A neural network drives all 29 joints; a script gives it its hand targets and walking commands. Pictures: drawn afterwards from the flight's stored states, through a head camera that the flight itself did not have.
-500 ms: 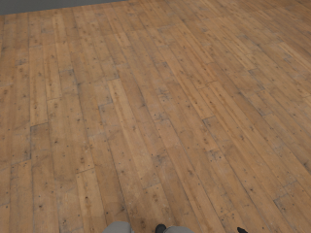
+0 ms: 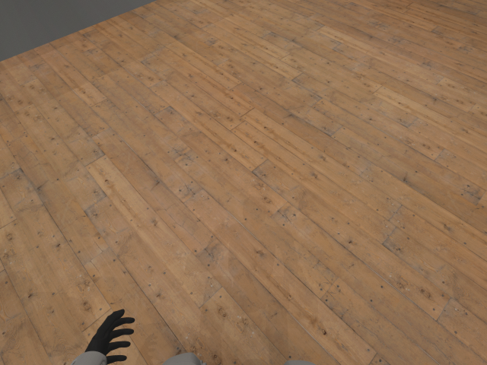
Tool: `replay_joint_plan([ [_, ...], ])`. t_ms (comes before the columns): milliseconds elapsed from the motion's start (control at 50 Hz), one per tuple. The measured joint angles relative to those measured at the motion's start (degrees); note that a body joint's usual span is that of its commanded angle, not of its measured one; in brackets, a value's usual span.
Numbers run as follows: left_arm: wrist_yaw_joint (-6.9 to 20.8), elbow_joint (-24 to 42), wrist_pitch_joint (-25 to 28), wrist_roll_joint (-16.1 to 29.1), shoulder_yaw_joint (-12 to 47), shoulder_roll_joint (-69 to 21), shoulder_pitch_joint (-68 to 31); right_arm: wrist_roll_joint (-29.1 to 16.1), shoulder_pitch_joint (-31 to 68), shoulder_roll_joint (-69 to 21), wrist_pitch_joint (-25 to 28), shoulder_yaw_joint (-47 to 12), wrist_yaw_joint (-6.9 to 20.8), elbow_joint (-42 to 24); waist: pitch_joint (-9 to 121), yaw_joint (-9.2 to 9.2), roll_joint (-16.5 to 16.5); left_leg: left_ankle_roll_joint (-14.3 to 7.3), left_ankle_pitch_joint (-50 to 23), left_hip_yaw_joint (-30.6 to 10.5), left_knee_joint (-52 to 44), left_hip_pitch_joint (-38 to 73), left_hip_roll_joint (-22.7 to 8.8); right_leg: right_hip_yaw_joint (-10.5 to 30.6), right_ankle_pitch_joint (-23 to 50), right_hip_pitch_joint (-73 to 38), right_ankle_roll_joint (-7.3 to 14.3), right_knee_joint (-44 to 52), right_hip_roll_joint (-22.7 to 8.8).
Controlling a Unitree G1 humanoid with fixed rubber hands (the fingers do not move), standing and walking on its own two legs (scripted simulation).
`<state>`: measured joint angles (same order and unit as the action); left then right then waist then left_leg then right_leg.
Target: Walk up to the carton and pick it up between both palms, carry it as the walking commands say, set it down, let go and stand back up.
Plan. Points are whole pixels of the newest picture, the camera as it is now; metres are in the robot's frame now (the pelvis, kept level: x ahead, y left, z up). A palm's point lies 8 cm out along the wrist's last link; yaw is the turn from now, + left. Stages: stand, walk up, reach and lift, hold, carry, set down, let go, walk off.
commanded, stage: walk up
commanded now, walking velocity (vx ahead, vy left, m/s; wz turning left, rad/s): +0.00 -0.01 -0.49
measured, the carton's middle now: out of the picture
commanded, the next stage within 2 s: none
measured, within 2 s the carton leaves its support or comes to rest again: neither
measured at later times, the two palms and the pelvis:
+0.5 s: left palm out of the picture +0.10 +0.26 -0.13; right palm out of the picture +0.03 -0.23 -0.10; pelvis +0.00 +0.02 +0.01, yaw -14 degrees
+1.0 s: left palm (160, 334) +0.17 +0.15 -0.10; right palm out of the picture -0.10 -0.30 -0.12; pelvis -0.03 -0.03 +0.02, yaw -28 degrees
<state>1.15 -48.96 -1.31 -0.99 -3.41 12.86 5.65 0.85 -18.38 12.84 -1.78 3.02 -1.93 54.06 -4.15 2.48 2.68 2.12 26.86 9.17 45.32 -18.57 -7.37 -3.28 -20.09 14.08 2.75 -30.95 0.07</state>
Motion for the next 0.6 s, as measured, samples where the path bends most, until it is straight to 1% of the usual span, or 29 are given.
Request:
replay_joint_plan([
  [20,-0.3,0.03,0.26,0.02,0.28,-0.65,-0.13,0.17,0.83,0.7,-0.46,0.24,-0.06,0.19,-0.88,0.07,0.91,0.66,1.23,-2.35,5.04,-2.05,-0.23,0.23,0.05,0.25,0.28,-0.79,0.99],
  [40,-0.54,0.15,0.37,0.02,0.68,-1.03,0.03,0.14,1.47,1.09,-0.58,0.37,-0.07,0.2,-1.49,0.16,1.17,1.28,1.33,-3.84,8.88,-3.81,-0.15,0.59,1.08,0.14,0.28,-0.73,1.53],
  [60,-0.77,0.23,0.39,-0.04,0.96,-1.15,0.3,-0.09,1.97,1.17,-0.48,0.42,-0.03,0.14,-1.81,0.05,0.76,1.8,0.79,-4.51,11.5,-5.24,0.04,1.14,2.33,-0.12,0.17,-0.17,1.68],
  [100,-1.07,0.25,0.29,0.0,1.24,-1.01,1.06,-0.35,2.93,0.99,-0.44,0.42,0.28,-0.12,-1.8,-0.46,-0.79,2.5,-1.15,-5.23,13.91,-7.36,0.59,2.47,4.05,-0.58,0.17,1.35,1.73],
  [160,-1.12,-0.03,0.22,0.05,1.12,-0.73,2.44,-0.07,4.45,0.87,-0.62,0.45,0.58,-0.84,-1.21,-1.24,-2.52,2.76,-3.66,-6.18,13.4,-9.0,1.29,4.13,5.33,-0.78,0.39,3.11,2.15],
  [240,-1.17,-0.86,0.12,-0.13,0.48,-0.32,4.36,-0.06,6.54,0.85,-0.57,0.27,0.27,-1.55,-0.57,-2.37,-3.41,2.45,-4.08,-7.25,8.17,-8.54,2.54,5.68,5.83,-0.07,0.41,3.37,3.25],
  [320,-1.24,-2.27,-0.46,-0.25,-0.43,0.42,6.03,-0.76,8.17,0.05,-0.17,-0.26,0.04,-2.25,0.15,-3.63,-4.28,1.58,-3.53,-7.29,-0.98,-5.2,4.49,7.2,5.45,1.75,-0.25,1.88,4.12],
  [360,-1.18,-2.74,-0.92,0.16,-0.77,0.76,7.08,-0.85,8.34,-0.44,0.56,-0.64,-0.07,-2.89,0.79,-3.85,-4.44,0.63,-7.34,-6.78,-10.11,-1.09,5.09,7.93,4.49,3.36,-0.97,-0.34,4.78],
  [380,-1.18,-2.76,-1.08,0.44,-0.91,1.02,7.46,-0.51,8.53,-0.85,1.03,-0.7,-0.16,-3.12,0.67,-3.62,-4.79,-1.27,-11.31,-6.41,-12.38,-0.32,5.34,8.18,3.57,4.54,-1.46,-2.77,4.8],
  [400,-1.32,-2.79,-1.13,0.36,-1.15,1.21,7.54,-0.22,8.86,-1.35,1.28,-0.92,-0.24,-3.27,0.0,-3.77,-5.4,-2.5,-11.8,-5.65,-11.84,-0.17,5.48,7.98,-0.9,5.98,-1.94,-6.78,4.49],
  [420,-1.46,-2.63,-1.37,0.18,-1.36,1.25,7.7,-0.22,9.09,-1.69,1.51,-1.28,-0.23,-3.32,-0.51,-4.06,-5.66,-3.18,-11.2,-4.77,-11.47,0.18,5.24,7.26,-4.69,7.83,-2.59,-11.89,4.2],
  [440,-1.43,-2.61,-1.65,-0.07,-1.55,1.29,7.79,-0.32,9.15,-2.05,1.64,-1.52,-0.19,-3.3,-0.85,-4.28,-5.76,-3.5,-10.67,-3.94,-11.81,0.84,4.9,6.41,-6.53,9.59,-3.07,-16.99,3.78],
  [500,-0.54,-3.26,-2.51,-0.69,-1.76,1.45,7.57,0.2,8.64,-3.05,1.45,-1.73,-0.19,-3.12,-1.06,-4.6,-5.44,-3.39,-11.19,-1.89,-14.98,3.3,3.96,4.82,-5.8,12.97,-4.13,-27.59,1.93],
  [540,0.03,-3.72,-2.98,-0.75,-1.72,1.35,7.31,0.37,8.07,-3.46,1.41,-1.71,-0.08,-3.05,-0.98,-4.43,-4.71,-3.19,-12.09,-0.84,-16.9,4.58,3.32,4.21,-4.7,13.39,-4.97,-29.7,0.61],
  [600,0.45,-4.05,-3.53,-0.56,-1.43,1.12,6.58,0.55,6.95,-3.76,1.58,-1.46,0.12,-2.81,-0.9,-3.88,-3.32,-2.84,-12.67,0.47,-18.36,5.86,2.2,3.17,-4.41,11.47,-5.74,-25.81,-0.93],
])
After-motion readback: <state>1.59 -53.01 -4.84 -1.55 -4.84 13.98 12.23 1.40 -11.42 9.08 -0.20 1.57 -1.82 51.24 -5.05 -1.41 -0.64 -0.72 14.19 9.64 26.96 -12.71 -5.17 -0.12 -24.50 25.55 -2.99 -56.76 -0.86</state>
